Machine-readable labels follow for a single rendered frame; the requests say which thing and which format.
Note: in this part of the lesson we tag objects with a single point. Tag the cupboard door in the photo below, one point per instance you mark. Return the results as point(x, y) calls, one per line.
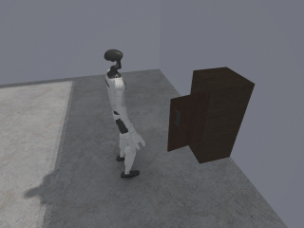
point(193, 110)

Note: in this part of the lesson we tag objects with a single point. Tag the right robot hand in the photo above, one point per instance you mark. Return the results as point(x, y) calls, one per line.
point(137, 138)

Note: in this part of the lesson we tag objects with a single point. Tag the right robot thigh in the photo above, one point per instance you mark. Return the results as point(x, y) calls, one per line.
point(128, 137)

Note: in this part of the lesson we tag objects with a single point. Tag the handle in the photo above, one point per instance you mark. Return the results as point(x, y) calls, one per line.
point(177, 121)

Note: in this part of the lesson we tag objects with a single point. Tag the robot head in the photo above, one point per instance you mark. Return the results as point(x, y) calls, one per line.
point(114, 55)

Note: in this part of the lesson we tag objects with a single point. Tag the right robot forearm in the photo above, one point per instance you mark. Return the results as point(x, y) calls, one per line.
point(126, 121)

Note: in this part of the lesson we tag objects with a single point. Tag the right robot upper arm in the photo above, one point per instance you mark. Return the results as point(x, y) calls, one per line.
point(119, 88)

